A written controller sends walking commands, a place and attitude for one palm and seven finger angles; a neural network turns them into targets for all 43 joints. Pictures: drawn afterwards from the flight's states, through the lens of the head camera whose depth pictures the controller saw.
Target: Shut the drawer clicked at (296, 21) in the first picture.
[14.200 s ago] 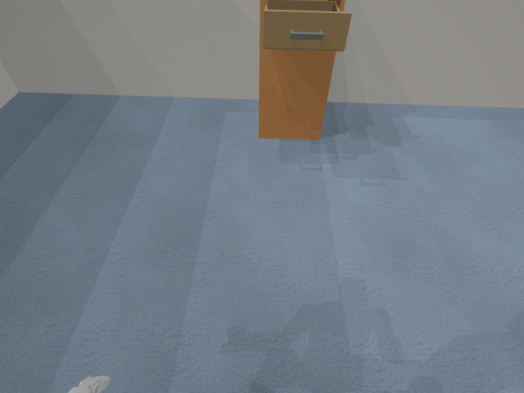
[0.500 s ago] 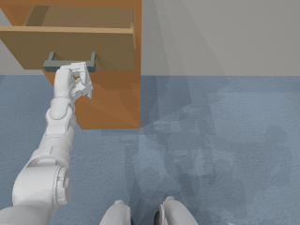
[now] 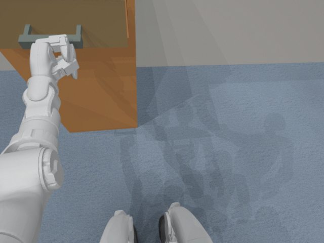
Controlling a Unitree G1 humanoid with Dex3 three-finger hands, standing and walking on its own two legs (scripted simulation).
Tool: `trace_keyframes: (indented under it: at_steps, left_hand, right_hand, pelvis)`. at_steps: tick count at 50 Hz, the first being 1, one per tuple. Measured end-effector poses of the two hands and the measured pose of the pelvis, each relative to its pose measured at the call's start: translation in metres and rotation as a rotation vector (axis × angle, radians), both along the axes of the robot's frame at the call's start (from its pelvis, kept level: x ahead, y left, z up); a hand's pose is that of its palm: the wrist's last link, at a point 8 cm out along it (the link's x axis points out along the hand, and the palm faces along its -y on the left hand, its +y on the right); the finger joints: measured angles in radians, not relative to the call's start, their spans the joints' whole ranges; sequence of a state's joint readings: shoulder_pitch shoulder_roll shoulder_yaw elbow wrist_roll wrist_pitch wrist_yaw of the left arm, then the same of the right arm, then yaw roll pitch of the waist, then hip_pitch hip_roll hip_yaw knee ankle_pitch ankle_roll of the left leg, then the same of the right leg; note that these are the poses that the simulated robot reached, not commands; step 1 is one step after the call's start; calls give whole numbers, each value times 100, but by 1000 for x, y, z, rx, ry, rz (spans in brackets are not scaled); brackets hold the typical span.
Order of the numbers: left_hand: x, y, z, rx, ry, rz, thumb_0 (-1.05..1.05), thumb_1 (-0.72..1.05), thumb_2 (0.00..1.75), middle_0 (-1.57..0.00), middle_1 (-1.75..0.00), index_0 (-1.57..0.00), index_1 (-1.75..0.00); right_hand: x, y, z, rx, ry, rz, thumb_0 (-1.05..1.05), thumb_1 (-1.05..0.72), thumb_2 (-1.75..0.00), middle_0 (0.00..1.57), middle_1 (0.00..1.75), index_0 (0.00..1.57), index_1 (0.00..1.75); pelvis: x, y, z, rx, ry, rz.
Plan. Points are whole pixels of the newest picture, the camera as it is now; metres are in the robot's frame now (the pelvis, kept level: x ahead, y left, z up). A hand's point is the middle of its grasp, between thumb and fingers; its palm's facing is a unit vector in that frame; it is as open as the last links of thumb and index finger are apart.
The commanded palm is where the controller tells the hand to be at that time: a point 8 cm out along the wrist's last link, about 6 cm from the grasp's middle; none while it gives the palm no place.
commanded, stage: push the drawer shut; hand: left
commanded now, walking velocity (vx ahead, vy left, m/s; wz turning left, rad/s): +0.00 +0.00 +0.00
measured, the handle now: (53, 35) +0.61 +0.20 +0.08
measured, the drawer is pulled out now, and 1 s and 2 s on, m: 0.04 0.00 0.00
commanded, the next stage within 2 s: pull the fist back off the drawer in 0.70 s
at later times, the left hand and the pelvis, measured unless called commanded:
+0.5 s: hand (74, 46) +0.58 +0.16 +0.07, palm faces +0.02 -1.00 -0.01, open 2.7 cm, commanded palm +0.58 +0.18 +0.08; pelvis +0.00 +0.02 -0.01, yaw +0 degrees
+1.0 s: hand (75, 44) +0.58 +0.15 +0.08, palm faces +0.04 -1.00 -0.04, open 3.0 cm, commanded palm +0.58 +0.17 +0.08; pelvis -0.02 +0.01 -0.02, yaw +0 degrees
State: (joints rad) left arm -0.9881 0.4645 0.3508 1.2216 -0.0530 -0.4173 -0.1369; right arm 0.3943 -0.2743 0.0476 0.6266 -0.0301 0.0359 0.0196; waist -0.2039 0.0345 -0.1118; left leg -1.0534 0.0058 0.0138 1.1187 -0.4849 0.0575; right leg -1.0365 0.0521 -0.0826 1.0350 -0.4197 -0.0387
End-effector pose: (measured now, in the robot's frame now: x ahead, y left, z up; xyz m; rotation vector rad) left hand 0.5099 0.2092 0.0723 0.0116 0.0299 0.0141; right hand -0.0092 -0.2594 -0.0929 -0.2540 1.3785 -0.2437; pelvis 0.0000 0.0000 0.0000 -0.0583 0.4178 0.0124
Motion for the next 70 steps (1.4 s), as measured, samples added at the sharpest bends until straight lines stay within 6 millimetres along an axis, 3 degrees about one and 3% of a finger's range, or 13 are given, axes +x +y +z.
trace_keyframes:
  at_steps: [17,27,53,62,70]
  left_hand:
    - [44,-2,1,-1,4,5,-5,76,90,-139,-160,-140,-160]
    - [46,2,0,3,21,11,-8,69,93,-139,-160,-140,-160]
    - [44,-3,8,24,28,24,1,71,98,-139,-160,-140,-160]
    - [42,-6,7,15,19,18,1,77,94,-139,-160,-140,-160]
    - [38,-8,3,5,22,22,1,86,91,-139,-160,-140,-160]
  right_hand:
    - [-27,21,3,-1,113,-32,1,-90,-90,20,30,21,30]
    - [-41,28,5,5,163,-32,0,-90,-90,20,30,21,30]
    - [-72,16,1,-17,136,-14,0,-90,-90,20,30,21,30]
    - [-70,19,0,11,131,-35,1,-90,-90,20,30,21,30]
    - [-47,21,4,37,105,-49,1,-90,-90,20,30,21,30]
  pelvis:
    - [5,14,-6,-25,58,4]
    - [2,15,-8,-38,63,19]
    - [-25,5,-20,-40,81,19]
    - [-20,4,-17,-33,73,2]
    - [-3,6,-5,-20,54,-18]
